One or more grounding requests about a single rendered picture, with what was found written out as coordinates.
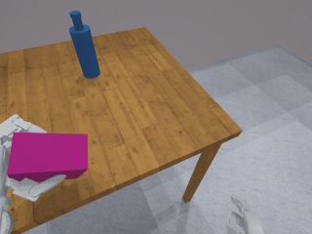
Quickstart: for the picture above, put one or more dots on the sponge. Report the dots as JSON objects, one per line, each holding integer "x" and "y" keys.
{"x": 40, "y": 156}

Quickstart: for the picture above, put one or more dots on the left robot forearm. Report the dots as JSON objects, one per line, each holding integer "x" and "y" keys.
{"x": 6, "y": 219}

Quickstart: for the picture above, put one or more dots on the robot left hand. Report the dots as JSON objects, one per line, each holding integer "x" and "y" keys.
{"x": 26, "y": 188}

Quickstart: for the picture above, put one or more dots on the robot right hand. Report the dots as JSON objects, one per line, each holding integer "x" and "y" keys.
{"x": 249, "y": 223}

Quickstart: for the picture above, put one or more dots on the table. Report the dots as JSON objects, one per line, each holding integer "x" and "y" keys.
{"x": 143, "y": 114}

